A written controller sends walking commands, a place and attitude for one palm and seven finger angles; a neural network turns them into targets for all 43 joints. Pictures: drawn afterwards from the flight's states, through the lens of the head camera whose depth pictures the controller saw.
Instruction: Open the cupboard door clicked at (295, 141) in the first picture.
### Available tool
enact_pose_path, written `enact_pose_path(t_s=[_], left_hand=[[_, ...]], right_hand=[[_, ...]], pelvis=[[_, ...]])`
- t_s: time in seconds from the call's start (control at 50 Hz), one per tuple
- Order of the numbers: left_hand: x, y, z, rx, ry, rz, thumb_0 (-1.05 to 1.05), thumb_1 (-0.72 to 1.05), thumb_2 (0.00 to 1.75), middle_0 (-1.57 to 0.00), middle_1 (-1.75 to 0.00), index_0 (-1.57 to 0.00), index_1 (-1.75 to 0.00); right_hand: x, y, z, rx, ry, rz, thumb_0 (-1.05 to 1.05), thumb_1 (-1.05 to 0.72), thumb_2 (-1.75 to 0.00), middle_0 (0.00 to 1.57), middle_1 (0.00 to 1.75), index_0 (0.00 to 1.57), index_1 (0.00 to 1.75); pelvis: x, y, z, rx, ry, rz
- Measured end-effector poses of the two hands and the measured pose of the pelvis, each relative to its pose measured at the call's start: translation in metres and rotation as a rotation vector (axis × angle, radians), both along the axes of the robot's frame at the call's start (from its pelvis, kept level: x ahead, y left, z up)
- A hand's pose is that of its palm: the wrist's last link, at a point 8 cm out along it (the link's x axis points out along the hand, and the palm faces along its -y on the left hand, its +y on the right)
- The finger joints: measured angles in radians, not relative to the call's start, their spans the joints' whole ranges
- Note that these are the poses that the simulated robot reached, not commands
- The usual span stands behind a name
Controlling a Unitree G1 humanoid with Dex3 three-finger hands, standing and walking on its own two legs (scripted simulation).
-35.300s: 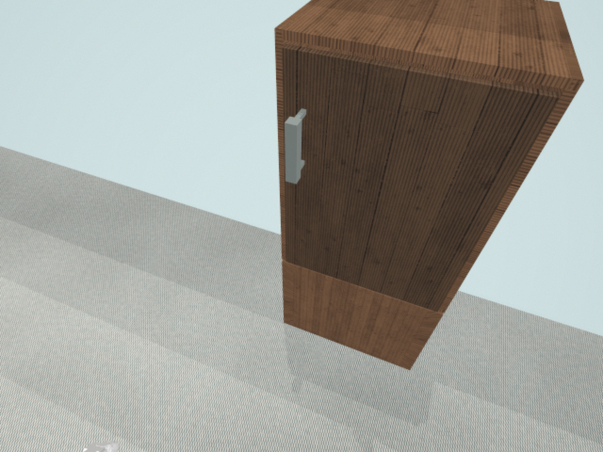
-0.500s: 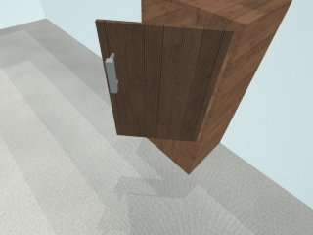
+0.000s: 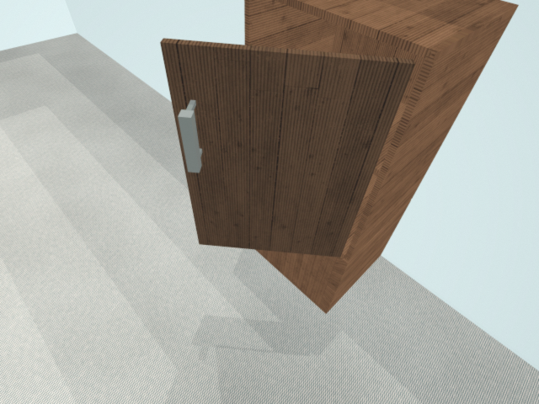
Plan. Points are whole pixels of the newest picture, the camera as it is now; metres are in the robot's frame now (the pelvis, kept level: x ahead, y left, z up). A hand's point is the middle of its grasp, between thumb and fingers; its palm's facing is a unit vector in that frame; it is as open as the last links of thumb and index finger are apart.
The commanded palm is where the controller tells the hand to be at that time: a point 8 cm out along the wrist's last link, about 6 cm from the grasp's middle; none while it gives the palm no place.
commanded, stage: come to a stop and stand still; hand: left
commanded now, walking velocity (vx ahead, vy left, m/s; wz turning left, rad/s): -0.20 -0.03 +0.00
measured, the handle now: (193, 136) +0.57 +0.20 +0.07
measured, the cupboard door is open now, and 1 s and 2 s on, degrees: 41 41 41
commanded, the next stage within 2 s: look again from close up in 0.92 s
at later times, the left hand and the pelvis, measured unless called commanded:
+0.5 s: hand out of the picture +0.02 +0.17 -0.16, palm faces +0.02 -0.98 -0.22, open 7.4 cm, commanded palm none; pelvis -0.03 -0.02 +0.01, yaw -1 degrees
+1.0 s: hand out of the picture -0.10 +0.15 -0.17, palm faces +0.04 -0.99 -0.15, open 7.4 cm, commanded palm none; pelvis -0.05 -0.02 +0.01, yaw +1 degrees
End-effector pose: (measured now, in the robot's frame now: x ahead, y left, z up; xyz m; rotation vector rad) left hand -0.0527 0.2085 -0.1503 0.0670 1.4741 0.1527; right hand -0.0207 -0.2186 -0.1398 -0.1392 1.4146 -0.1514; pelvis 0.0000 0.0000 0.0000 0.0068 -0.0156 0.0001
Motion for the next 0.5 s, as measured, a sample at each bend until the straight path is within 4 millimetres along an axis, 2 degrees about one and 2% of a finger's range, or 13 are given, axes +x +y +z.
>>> enact_pose_path(t_s=[0.1,0.2,0.36,0.5], left_hand=[[0.018,-0.004,0.001,0.014,0.013,-0.002,0.01,0.91,0.90,-0.20,-0.30,-0.20,-0.30],[0.045,-0.005,0.010,0.036,-0.042,-0.014,0.01,0.91,0.90,-0.20,-0.30,-0.20,-0.30],[0.068,0.011,0.013,0.105,-0.135,-0.059,0.01,0.92,0.90,-0.20,-0.30,-0.20,-0.30],[0.067,0.005,0.018,0.092,-0.209,-0.081,0.01,0.91,0.90,-0.20,-0.30,-0.20,-0.30]], right_hand=[[0.010,0.008,-0.002,0.006,0.014,-0.014,0.01,-0.91,-0.89,0.20,0.30,0.20,0.30],[0.019,0.004,0.002,-0.003,0.015,-0.026,0.02,-0.92,-0.89,0.20,0.30,0.21,0.30],[0.028,-0.020,0.000,-0.027,-0.057,-0.034,0.01,-0.92,-0.89,0.20,0.30,0.20,0.30],[0.027,-0.026,0.004,-0.016,-0.125,-0.013,0.01,-0.91,-0.89,0.20,0.30,0.20,0.30]], pelvis=[[0.013,-0.002,0.001,0.004,0.002,-0.001],[0.012,-0.005,0.007,0.003,0.010,0.003],[-0.006,-0.013,0.004,0.010,0.017,-0.013],[-0.027,-0.017,0.006,0.005,-0.013,-0.010]])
